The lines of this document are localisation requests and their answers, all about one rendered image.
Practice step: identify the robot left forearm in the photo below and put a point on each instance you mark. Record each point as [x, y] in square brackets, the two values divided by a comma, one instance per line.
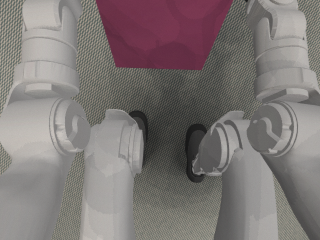
[49, 51]

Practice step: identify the robot right upper arm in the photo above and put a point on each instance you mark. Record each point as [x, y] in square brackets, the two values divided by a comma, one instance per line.
[287, 135]

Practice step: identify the left robot thigh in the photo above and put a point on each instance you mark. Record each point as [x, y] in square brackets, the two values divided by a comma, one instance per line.
[107, 196]

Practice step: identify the robot left upper arm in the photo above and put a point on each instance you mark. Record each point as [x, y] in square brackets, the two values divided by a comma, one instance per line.
[42, 137]

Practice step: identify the robot right forearm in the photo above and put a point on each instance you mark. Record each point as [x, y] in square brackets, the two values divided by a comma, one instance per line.
[281, 53]

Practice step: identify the carton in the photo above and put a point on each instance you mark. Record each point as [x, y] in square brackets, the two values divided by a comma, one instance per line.
[162, 34]

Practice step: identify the right robot foot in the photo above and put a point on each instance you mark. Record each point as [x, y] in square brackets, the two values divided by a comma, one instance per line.
[194, 136]

